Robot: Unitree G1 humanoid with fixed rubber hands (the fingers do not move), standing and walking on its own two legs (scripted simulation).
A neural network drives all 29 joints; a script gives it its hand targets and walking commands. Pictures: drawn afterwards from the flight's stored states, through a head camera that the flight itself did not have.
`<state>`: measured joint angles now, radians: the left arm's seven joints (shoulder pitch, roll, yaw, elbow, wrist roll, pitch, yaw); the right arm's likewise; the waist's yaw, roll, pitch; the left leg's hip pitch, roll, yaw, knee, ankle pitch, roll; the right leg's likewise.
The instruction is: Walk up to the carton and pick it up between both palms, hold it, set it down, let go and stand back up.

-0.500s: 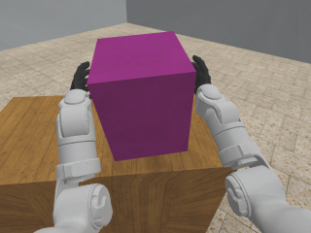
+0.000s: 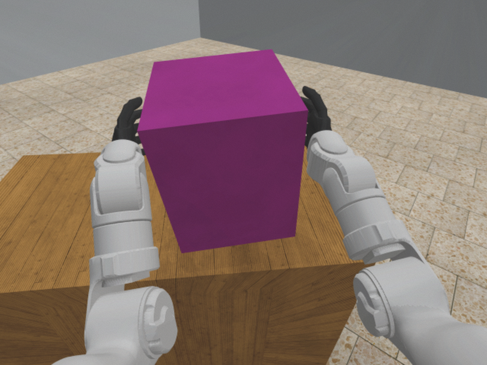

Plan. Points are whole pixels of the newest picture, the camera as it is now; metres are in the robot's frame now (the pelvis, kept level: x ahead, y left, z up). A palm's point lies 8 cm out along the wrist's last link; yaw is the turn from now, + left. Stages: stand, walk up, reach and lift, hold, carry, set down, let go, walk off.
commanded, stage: hold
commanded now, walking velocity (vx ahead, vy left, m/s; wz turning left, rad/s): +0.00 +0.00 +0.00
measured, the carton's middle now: (226, 151) +0.40 +0.00 +0.21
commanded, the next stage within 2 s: none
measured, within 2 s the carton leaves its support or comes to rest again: neither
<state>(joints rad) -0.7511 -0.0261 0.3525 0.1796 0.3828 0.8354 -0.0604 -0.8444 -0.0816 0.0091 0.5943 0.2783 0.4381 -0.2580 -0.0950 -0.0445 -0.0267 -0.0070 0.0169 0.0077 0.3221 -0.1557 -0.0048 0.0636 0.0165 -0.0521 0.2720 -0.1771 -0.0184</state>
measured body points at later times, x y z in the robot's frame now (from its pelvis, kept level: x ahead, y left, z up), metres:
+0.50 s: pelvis +0.00 +0.00 +0.00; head -0.08 +0.03 +0.44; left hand +0.37 +0.16 +0.25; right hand +0.37 -0.14 +0.25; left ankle +0.03 +0.12 -0.75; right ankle +0.00 -0.10 -0.75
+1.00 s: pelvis +0.00 +0.00 +0.00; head -0.08 +0.03 +0.44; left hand +0.37 +0.16 +0.24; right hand +0.38 -0.14 +0.25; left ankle +0.03 +0.12 -0.75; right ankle +0.00 -0.10 -0.75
